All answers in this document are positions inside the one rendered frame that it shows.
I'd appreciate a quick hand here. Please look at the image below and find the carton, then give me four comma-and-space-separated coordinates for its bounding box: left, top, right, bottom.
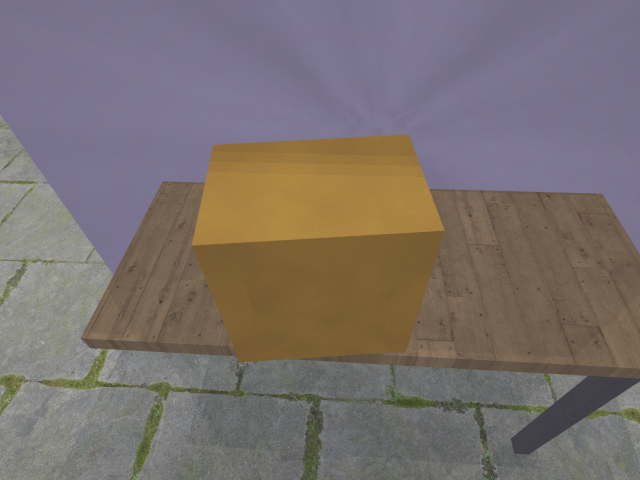
192, 134, 445, 362

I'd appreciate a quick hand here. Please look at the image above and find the table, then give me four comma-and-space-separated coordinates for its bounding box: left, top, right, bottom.
81, 181, 640, 455

